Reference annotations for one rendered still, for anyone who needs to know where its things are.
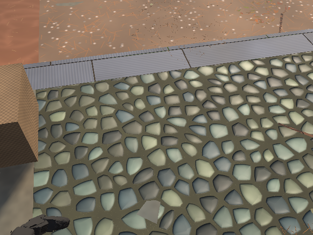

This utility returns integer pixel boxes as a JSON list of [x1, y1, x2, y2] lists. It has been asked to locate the left robot hand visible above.
[[11, 214, 70, 235]]

